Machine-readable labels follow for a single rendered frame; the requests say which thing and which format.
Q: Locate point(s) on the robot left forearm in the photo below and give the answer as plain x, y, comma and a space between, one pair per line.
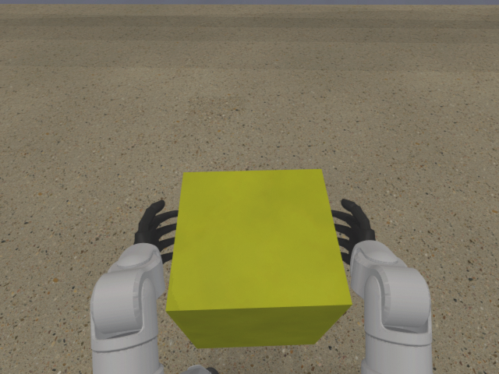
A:
123, 313

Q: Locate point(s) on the robot right forearm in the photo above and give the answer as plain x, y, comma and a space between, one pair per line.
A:
397, 311

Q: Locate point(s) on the left robot hand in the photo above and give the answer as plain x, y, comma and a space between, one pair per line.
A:
149, 233

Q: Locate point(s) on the right robot hand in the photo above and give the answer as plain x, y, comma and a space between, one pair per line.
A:
358, 231

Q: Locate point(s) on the carton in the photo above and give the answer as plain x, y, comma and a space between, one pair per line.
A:
256, 259

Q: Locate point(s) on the left robot shin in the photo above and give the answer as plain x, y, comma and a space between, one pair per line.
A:
197, 366

